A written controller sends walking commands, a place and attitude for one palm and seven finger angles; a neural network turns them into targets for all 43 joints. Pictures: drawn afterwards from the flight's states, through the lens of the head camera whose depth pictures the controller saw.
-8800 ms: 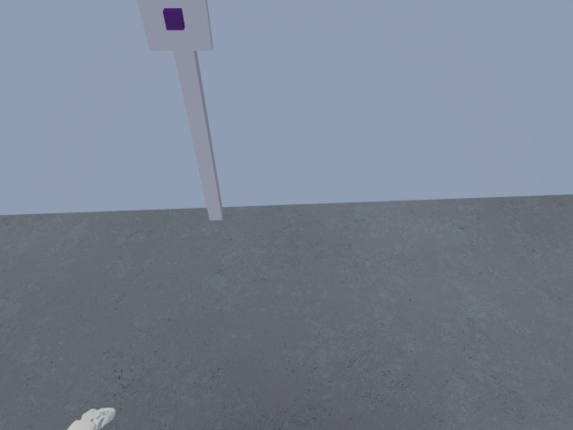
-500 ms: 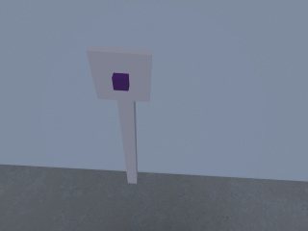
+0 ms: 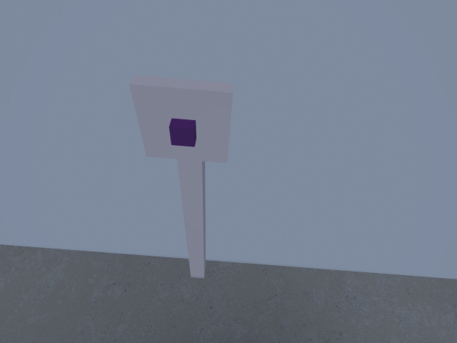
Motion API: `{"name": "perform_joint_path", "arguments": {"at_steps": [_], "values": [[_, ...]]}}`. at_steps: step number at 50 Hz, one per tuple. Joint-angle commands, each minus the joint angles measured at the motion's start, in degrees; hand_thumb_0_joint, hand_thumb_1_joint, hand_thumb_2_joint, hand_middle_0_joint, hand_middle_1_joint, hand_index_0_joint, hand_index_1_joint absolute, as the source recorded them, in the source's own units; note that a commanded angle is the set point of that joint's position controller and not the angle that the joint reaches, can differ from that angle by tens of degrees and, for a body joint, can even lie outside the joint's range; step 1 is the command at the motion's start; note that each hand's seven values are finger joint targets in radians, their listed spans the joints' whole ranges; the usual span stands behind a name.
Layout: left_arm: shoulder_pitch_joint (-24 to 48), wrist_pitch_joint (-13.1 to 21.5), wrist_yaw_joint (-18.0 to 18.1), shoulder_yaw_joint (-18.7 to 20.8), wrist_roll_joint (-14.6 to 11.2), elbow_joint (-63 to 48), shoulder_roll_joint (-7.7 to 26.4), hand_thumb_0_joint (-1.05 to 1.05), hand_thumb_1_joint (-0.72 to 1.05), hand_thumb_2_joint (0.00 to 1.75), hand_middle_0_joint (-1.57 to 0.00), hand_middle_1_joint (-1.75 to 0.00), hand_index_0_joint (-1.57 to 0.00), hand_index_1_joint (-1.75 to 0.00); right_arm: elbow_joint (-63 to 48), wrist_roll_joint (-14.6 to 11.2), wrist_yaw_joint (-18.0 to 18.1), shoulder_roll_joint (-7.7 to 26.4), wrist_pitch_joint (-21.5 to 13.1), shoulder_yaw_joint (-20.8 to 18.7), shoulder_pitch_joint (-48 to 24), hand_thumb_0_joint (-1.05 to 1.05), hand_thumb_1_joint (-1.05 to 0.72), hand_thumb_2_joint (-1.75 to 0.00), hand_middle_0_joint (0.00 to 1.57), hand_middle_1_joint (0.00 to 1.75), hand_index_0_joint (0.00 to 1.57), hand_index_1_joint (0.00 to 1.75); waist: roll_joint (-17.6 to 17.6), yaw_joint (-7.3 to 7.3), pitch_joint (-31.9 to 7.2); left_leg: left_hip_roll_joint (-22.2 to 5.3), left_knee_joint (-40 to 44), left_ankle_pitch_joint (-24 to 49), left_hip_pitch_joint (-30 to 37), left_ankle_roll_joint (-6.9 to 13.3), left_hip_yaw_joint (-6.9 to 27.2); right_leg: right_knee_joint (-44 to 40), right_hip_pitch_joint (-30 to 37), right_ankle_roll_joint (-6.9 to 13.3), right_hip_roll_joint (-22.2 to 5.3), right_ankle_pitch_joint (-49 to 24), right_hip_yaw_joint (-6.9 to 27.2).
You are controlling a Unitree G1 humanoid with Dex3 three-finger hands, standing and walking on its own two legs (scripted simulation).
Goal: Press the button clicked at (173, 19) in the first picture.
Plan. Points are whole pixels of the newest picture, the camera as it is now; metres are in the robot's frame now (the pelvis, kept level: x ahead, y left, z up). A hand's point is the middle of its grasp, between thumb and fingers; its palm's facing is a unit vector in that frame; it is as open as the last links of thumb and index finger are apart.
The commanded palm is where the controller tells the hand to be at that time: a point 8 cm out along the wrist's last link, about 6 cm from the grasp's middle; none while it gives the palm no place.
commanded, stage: come to a stop and stand still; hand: left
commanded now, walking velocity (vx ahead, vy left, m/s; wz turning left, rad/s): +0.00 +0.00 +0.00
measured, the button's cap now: (183, 131) +0.47 +0.13 +0.12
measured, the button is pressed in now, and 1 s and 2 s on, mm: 0 0 0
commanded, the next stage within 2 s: look again from close up in 0.92 s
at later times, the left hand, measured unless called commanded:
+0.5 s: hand out of the picture +0.03 +0.15 -0.18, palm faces +0.01 -0.98 -0.18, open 7.3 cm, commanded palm none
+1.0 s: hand out of the picture +0.01 +0.12 -0.18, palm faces +0.02 -0.99 -0.15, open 7.3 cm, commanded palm none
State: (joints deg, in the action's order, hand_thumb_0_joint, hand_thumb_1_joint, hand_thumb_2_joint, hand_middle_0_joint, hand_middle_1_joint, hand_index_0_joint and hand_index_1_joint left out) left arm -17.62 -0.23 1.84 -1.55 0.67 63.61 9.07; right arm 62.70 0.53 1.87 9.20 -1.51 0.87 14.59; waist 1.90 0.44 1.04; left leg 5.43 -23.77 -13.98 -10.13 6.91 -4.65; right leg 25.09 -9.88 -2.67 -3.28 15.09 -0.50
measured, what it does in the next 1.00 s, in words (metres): stands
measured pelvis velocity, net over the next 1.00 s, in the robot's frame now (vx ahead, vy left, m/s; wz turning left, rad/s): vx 0.02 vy -0.04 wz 0.00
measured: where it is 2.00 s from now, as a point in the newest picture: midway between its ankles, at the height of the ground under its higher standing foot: outside the picture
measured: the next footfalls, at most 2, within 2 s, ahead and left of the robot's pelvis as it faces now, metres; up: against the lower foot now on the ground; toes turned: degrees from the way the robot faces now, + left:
none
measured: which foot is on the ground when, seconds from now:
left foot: down 0.00-1.00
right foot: down 0.00-1.00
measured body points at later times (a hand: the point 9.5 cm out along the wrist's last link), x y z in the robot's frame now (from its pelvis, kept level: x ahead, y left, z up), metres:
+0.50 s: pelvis +0.02 -0.02 +0.00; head +0.03 -0.01 +0.45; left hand +0.03 +0.20 -0.16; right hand +0.01 -0.24 -0.16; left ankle -0.01 +0.04 -0.74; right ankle -0.02 -0.16 -0.74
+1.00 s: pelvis +0.02 -0.04 +0.00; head +0.03 -0.03 +0.45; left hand +0.01 +0.17 -0.17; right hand +0.02 -0.26 -0.15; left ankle -0.01 +0.04 -0.74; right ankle -0.02 -0.16 -0.74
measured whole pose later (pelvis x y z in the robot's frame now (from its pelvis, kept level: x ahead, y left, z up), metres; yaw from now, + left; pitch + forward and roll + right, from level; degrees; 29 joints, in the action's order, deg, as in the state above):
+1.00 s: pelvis +0.02 -0.04 +0.00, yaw +0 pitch +0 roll +0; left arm -18.0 0.4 2.0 -1.4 0.4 63.8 8.2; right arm 66.2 0.5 2.3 7.9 -1.6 0.9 15.3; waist 1.8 0.4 1.2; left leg 2.6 -24.7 -16.6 -7.8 3.4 -3.5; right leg 25.1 -7.2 0.2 -0.4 17.5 -1.6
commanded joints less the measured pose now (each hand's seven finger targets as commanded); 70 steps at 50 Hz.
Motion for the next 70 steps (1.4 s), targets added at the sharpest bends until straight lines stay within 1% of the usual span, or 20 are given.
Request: {"name": "perform_joint_path", "arguments": {"at_steps": [1, 3, 4, 6, 11, 13, 15, 20, 24, 28, 30, 32, 38, 39, 42, 47, 51, 57, 61, 70], "values": [[-2.96, 0.83, 0.69, 1.15, 0.18, -1.51, 4.95, 0.00, 0.90, 0.90, -0.20, -0.30, -0.20, -0.30, -1.23, -0.03, 0.32, 6.98, -0.81, -0.94, 3.70, 0.00, -0.90, -0.90, 0.20, 0.30, 0.20, 0.30, -2.45, -0.31, 0.72, -12.15, 5.09, 18.04, 2.17, -3.06, 10.87, -0.98, -1.50, 3.60, -2.11, -5.96, 2.01], [-2.48, 0.73, 0.72, 1.26, 0.11, -1.56, 4.87, 0.00, 0.90, 0.90, -0.20, -0.30, -0.20, -0.30, -0.90, 0.02, 0.47, 6.90, -0.86, -0.89, 3.97, 0.00, -0.90, -0.90, 0.20, 0.30, 0.20, 0.30, -2.79, -0.36, 0.45, -12.21, 4.63, 20.73, 2.72, -3.25, 10.73, -0.59, -1.27, 3.57, -2.01, -6.13, 1.75], [-2.50, 0.71, 0.70, 1.20, 0.06, -1.58, 4.91, 0.00, 0.90, 0.90, -0.20, -0.30, -0.20, -0.30, -0.80, -0.01, 0.47, 6.84, -0.86, -0.87, 3.77, 0.00, -0.90, -0.90, 0.20, 0.30, 0.20, 0.30, -3.41, -0.24, 0.57, -12.21, 4.64, 20.28, 2.80, -3.17, 10.34, -0.82, -1.27, 3.58, -2.10, -6.00, 1.96], [-2.15, 0.76, 0.75, 1.37, 0.12, -1.74, 4.99, 0.00, 0.90, 0.90, -0.20, -0.30, -0.20, -0.30, -0.61, 0.04, 0.48, 6.61, -0.89, -0.89, 3.86, 0.00, -0.90, -0.90, 0.20, 0.30, 0.20, 0.30, -2.39, -0.23, 0.45, -12.02, 3.94, 21.52, 2.54, -3.05, 10.15, -0.63, -0.52, 3.75, -2.11, -7.58, 2.14], [-1.57, 0.66, 0.79, 1.52, 0.10, -1.91, 5.16, 0.00, 0.90, 0.90, -0.20, -0.30, -0.20, -0.30, -0.08, 0.07, 0.53, 6.38, -0.87, -0.84, 4.11, 0.00, -0.90, -0.90, 0.20, 0.30, 0.20, 0.30, -2.43, -0.09, 0.94, -11.90, 3.63, 21.95, 2.19, -3.04, 9.74, -0.28, 0.04, 3.90, -2.16, -8.15, 2.02], [-1.52, 0.73, 0.78, 1.58, 0.04, -1.96, 5.15, 0.00, 0.90, 0.90, -0.20, -0.30, -0.20, -0.30, 0.13, 0.10, 0.54, 6.18, -0.92, -0.82, 4.10, 0.00, -0.90, -0.90, 0.20, 0.30, 0.20, 0.30, -2.14, -0.07, 0.49, -11.72, 3.36, 21.68, 2.32, -2.98, 9.65, -0.36, 0.63, 4.10, -2.33, -9.18, 2.38], [-1.22, 0.66, 0.80, 1.57, 0.10, -2.13, 5.16, 0.00, 0.90, 0.90, -0.20, -0.30, -0.20, -0.30, 0.37, 0.07, 0.51, 6.12, -0.80, -0.78, 4.27, 0.00, -0.90, -0.90, 0.20, 0.30, 0.20, 0.30, -1.38, -0.03, 1.66, -11.75, 3.44, 20.83, 1.37, -2.93, 9.65, -0.42, 0.60, 4.12, -2.25, -8.96, 2.25], [-1.44, 0.73, 0.77, 1.56, 0.14, -2.23, 5.09, 0.00, 0.90, 0.90, -0.20, -0.30, -0.20, -0.30, 0.81, 0.07, 0.36, 5.67, -0.72, -0.76, 4.47, 0.00, -0.90, -0.90, 0.20, 0.30, 0.20, 0.30, -0.59, -0.03, 2.29, -11.49, 3.67, 16.57, 0.49, -2.93, 9.49, -0.97, 0.80, 4.35, -2.42, -8.64, 2.63], [-1.83, 0.88, 0.73, 1.53, 0.04, -2.16, 5.03, 0.00, 0.90, 0.90, -0.20, -0.30, -0.20, -0.30, 1.10, 0.05, 0.34, 5.36, -0.72, -0.77, 4.39, 0.00, -0.90, -0.90, 0.20, 0.30, 0.20, 0.30, -1.22, -0.05, 2.57, -11.24, 3.68, 14.77, 0.46, -3.08, 9.05, -1.35, 0.54, 4.49, -2.64, -8.99, 3.04], [-2.60, 1.02, 0.72, 1.52, 0.05, -2.01, 4.91, 0.00, 0.90, 0.90, -0.20, -0.30, -0.20, -0.30, 1.42, 0.03, 0.34, 5.02, -0.75, -0.72, 4.29, 0.00, -0.90, -0.90, 0.20, 0.30, 0.20, 0.30, -1.87, -0.03, 2.08, -11.21, 3.39, 14.82, 0.97, -3.08, 8.77, -1.59, 0.59, 4.71, -2.67, -9.64, 3.33], [-2.75, 1.17, 0.77, 1.44, 0.09, -1.93, 4.95, 0.00, 0.90, 0.90, -0.20, -0.30, -0.20, -0.30, 1.55, -0.02, 0.33, 5.03, -0.70, -0.74, 4.35, 0.00, -0.90, -0.90, 0.20, 0.30, 0.20, 0.30, -0.81, -0.12, 1.44, -11.23, 2.69, 15.76, 1.33, -3.07, 8.70, -1.59, 1.06, 4.81, -2.67, -11.12, 3.42], [-3.15, 1.28, 0.79, 1.44, 0.03, -1.68, 4.75, 0.00, 0.90, 0.90, -0.20, -0.30, -0.20, -0.30, 1.65, -0.03, 0.41, 4.90, -0.77, -0.79, 4.26, 0.00, -0.90, -0.90, 0.20, 0.30, 0.20, 0.30, -1.69, -0.18, 1.24, -11.18, 2.53, 16.54, 1.97, -3.20, 8.38, -1.65, 0.83, 4.81, -2.81, -12.00, 3.53], [-3.81, 1.45, 0.80, 1.32, 0.05, -1.34, 4.60, 0.00, 0.90, 0.90, -0.20, -0.30, -0.20, -0.30, 1.78, -0.13, 0.51, 4.69, -0.71, -0.72, 4.29, 0.00, -0.90, -0.90, 0.20, 0.30, 0.20, 0.30, -1.28, -0.31, 1.81, -11.19, 2.37, 15.80, 1.90, -3.39, 8.21, -2.17, 0.80, 5.00, -2.87, -13.13, 4.01], [-3.70, 1.39, 0.80, 1.29, 0.03, -1.25, 4.46, 0.00, 0.90, 0.90, -0.20, -0.30, -0.20, -0.30, 1.96, -0.12, 0.54, 4.70, -0.65, -0.68, 4.24, 0.00, -0.90, -0.90, 0.20, 0.30, 0.20, 0.30, -1.25, -0.34, 2.76, -11.27, 2.73, 15.33, 1.52, -3.43, 8.22, -2.21, 0.37, 5.01, -2.77, -12.54, 3.93], [-4.31, 1.37, 0.80, 1.27, 0.05, -1.14, 4.20, 0.00, 0.90, 0.90, -0.20, -0.30, -0.20, -0.30, 1.99, -0.12, 0.55, 4.55, -0.66, -0.64, 4.13, 0.00, -0.90, -0.90, 0.20, 0.30, 0.20, 0.30, -1.63, -0.16, 2.95, -11.26, 2.80, 14.79, 1.44, -3.37, 8.26, -2.64, 0.26, 4.96, -2.75, -11.60, 3.84], [-4.54, 1.46, 0.78, 1.34, 0.05, -1.10, 4.18, 0.00, 0.90, 0.90, -0.20, -0.30, -0.20, -0.30, 2.04, -0.11, 0.59, 4.53, -0.73, -0.71, 4.20, 0.00, -0.90, -0.90, 0.20, 0.30, 0.20, 0.30, -1.63, -0.18, 2.03, -11.35, 2.76, 15.17, 2.04, -3.44, 8.22, -2.77, 0.71, 4.99, -2.79, -12.05, 3.90], [-4.29, 1.43, 0.77, 1.30, 0.01, -1.09, 4.14, 0.00, 0.90, 0.90, -0.20, -0.30, -0.20, -0.30, 2.14, -0.09, 0.60, 4.62, -0.61, -0.62, 4.20, 0.00, -0.90, -0.90, 0.20, 0.30, 0.20, 0.30, -1.73, -0.15, 3.16, -11.40, 3.08, 14.32, 1.29, -3.55, 8.23, -3.09, 0.48, 5.03, -2.73, -11.66, 3.89], [-4.35, 1.48, 0.73, 1.37, -0.03, -1.20, 4.25, 0.00, 0.90, 0.90, -0.20, -0.30, -0.20, -0.30, 2.24, -0.07, 0.61, 4.59, -0.71, -0.59, 4.48, 0.00, -0.90, -0.90, 0.20, 0.30, 0.20, 0.30, -1.69, -0.08, 2.75, -11.51, 3.51, 14.36, 1.47, -3.62, 8.26, -3.25, 0.72, 5.06, -2.67, -11.36, 3.96], [-4.45, 1.62, 0.76, 1.43, -0.03, -1.18, 4.31, 0.00, 0.90, 0.90, -0.20, -0.30, -0.20, -0.30, 2.29, -0.08, 0.63, 4.53, -0.78, -0.66, 4.65, 0.00, -0.90, -0.90, 0.20, 0.30, 0.20, 0.30, -1.34, -0.03, 1.84, -11.46, 3.09, 15.92, 2.01, -3.68, 8.19, -3.07, 1.39, 5.10, -2.80, -13.28, 3.92], [-4.50, 1.59, 0.77, 1.47, -0.05, -1.12, 4.13, 0.00, 0.90, 0.90, -0.20, -0.30, -0.20, -0.30, 2.56, -0.09, 0.67, 4.18, -0.74, -0.55, 5.11, 0.00, -0.90, -0.90, 0.20, 0.30, 0.20, 0.30, -1.19, 0.03, 3.07, -11.48, 3.80, 14.88, 1.34, -3.74, 8.46, -3.57, 1.08, 5.17, -2.66, -12.09, 3.87]]}}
